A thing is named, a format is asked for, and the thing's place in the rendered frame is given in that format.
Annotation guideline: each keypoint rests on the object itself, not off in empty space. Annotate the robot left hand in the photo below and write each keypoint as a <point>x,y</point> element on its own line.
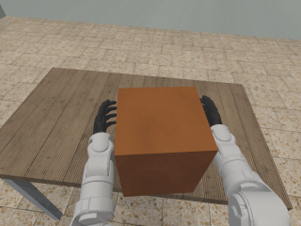
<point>100,124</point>

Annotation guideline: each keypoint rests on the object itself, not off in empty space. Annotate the carton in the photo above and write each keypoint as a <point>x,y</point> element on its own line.
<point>163,140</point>

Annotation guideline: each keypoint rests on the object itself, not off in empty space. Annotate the robot right forearm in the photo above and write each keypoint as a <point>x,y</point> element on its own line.
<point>232,166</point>

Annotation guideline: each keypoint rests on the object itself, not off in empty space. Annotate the robot right hand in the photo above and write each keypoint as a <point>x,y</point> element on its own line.
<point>211,111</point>

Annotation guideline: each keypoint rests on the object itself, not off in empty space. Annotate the robot right upper arm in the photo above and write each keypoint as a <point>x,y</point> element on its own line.
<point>257,208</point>

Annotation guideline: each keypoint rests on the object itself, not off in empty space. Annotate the table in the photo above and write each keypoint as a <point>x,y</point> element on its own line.
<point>45,140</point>

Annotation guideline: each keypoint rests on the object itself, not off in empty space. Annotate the robot left forearm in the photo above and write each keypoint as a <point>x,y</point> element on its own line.
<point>96,197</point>

